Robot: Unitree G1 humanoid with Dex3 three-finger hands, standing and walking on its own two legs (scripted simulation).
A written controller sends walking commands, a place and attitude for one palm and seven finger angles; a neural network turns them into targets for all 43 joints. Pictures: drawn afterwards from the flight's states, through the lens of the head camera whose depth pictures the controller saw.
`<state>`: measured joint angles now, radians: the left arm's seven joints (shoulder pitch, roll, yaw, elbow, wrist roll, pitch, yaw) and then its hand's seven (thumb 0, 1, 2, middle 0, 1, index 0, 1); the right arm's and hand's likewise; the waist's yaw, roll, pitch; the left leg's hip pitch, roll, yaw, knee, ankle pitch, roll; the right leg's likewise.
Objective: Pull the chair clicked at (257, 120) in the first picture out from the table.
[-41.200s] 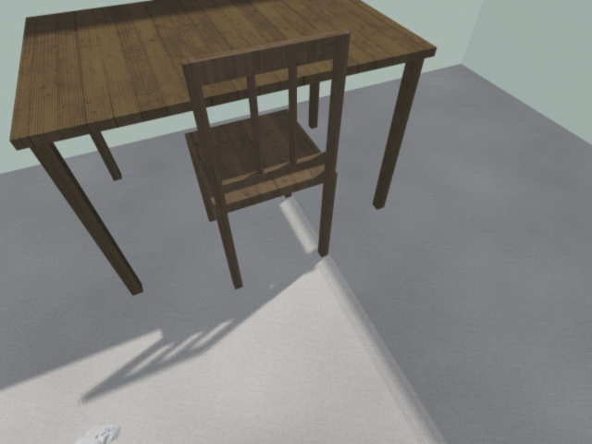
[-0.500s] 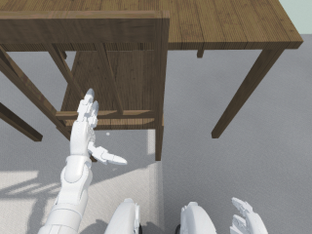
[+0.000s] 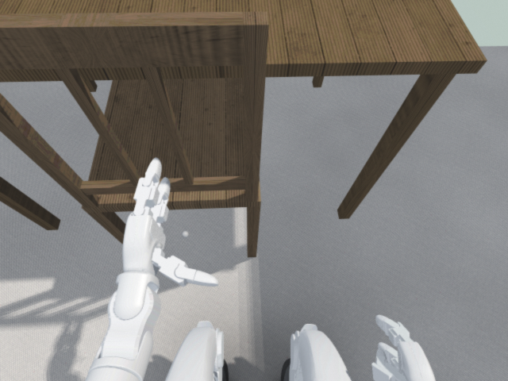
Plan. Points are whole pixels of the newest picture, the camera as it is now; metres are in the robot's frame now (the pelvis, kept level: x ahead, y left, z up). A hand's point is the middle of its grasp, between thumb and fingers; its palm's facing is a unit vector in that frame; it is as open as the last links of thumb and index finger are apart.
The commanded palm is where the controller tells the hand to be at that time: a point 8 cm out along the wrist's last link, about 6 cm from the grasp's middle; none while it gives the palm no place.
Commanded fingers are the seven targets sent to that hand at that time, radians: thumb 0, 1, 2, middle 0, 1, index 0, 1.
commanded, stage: aim the fingers beside a spindle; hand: left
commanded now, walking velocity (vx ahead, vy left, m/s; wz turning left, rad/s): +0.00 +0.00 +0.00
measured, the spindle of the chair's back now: (109, 138) +0.48 +0.25 +0.04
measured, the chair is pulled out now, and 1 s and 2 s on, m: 0.00 0.00 0.00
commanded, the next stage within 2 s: push the fingers through the gap in 0.38 s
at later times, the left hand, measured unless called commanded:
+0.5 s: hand (171, 215) +0.35 +0.14 +0.03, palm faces +0.07 -1.00 -0.06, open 17.0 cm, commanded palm +0.32 +0.18 +0.02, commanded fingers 0.00 -0.50 0.30 -0.06 -0.08 -0.06 -0.08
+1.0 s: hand (179, 200) +0.38 +0.13 +0.02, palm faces +0.04 -1.00 -0.01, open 17.0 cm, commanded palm +0.37 +0.18 +0.02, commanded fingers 0.00 -0.50 0.30 -0.06 -0.08 -0.06 -0.08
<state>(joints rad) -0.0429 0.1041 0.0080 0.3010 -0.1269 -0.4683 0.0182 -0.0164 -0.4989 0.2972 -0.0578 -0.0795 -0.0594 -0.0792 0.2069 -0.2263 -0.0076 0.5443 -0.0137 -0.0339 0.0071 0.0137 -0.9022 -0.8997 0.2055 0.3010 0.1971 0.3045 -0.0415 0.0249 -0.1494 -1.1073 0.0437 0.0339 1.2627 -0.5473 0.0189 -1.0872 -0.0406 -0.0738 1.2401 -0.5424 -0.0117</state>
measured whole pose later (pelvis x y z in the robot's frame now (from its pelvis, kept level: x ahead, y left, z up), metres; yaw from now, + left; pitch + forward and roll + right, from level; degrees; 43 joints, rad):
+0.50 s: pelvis +0.00 +0.00 +0.00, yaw +1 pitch +22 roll -1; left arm -0.19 0.16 0.06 0.43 -0.09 -0.49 0.05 -0.01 -0.50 0.30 -0.06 -0.08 -0.06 -0.08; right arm 0.19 -0.24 0.01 0.57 -0.01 -0.02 0.02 0.01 -0.90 -0.90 0.20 0.30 0.20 0.30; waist -0.03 0.03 -0.17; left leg -1.12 0.04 0.02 1.28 -0.55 0.02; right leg -1.10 -0.05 -0.09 1.26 -0.55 -0.01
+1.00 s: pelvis +0.00 +0.00 +0.00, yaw +0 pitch +24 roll -2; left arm -0.29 0.15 0.10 0.51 -0.13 -0.47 0.01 -0.02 -0.50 0.30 -0.06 -0.08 -0.06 -0.08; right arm 0.22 -0.24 -0.01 0.59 -0.02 -0.02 0.01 0.01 -0.90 -0.90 0.20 0.30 0.20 0.30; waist -0.06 0.04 -0.15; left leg -1.14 0.04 0.03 1.27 -0.54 0.02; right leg -1.12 -0.04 -0.08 1.24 -0.53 -0.01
